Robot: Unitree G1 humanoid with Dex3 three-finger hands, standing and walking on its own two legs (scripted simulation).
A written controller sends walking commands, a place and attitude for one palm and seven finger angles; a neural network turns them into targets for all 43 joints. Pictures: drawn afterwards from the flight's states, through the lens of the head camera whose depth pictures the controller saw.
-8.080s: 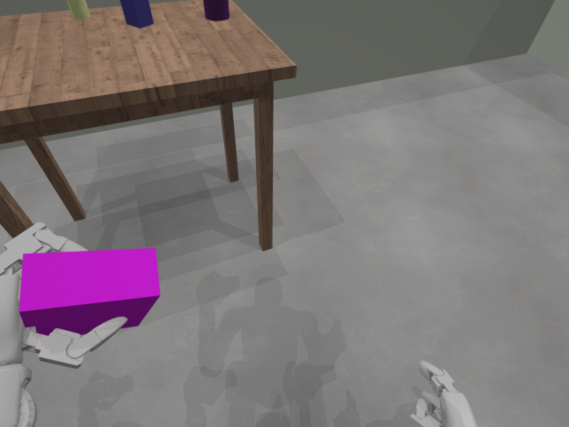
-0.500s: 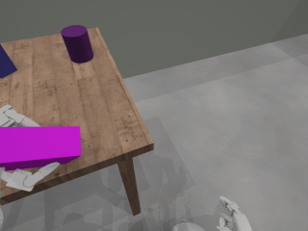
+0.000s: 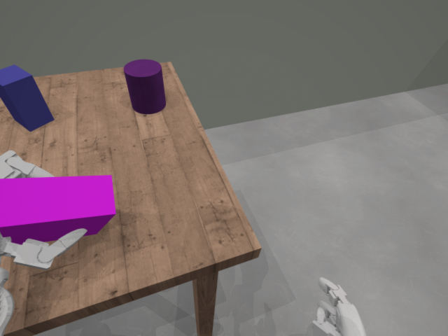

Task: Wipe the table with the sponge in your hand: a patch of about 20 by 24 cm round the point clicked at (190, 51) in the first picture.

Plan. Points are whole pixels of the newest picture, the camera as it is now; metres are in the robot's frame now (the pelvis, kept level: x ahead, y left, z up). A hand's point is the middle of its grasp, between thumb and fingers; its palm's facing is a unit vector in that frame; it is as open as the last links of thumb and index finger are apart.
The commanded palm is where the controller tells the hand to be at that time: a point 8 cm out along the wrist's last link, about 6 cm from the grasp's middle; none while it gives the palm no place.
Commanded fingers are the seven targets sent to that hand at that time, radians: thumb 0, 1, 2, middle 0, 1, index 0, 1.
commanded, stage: come to a stop and stand still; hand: left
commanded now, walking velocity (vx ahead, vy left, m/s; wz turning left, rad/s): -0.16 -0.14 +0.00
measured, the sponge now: (73, 210) +0.23 +0.23 +0.16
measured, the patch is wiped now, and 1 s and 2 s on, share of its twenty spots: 0.00 0.00 0.00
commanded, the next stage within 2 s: look again from close up in 1.08 s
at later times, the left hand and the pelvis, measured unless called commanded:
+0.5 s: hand (25, 188) +0.24 +0.29 +0.19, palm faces +0.44 -0.79 -0.43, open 9.5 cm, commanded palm +0.16 +0.29 +0.19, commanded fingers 0.00 0.10 1.30 -1.20 -1.60 -1.20 -1.60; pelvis +0.00 +0.01 +0.01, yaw -2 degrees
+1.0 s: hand (24, 195) +0.24 +0.30 +0.17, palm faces +0.39 -0.86 -0.34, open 9.6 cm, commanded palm +0.18 +0.33 +0.19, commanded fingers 0.00 0.10 1.30 -1.20 -1.60 -1.20 -1.60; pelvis +0.02 +0.05 +0.01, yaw +0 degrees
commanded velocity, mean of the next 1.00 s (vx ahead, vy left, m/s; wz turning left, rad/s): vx -0.03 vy -0.01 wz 0.00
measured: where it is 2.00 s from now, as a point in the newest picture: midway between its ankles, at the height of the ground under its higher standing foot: outside the picture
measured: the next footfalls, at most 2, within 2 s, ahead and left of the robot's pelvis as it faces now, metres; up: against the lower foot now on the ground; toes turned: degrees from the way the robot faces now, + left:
none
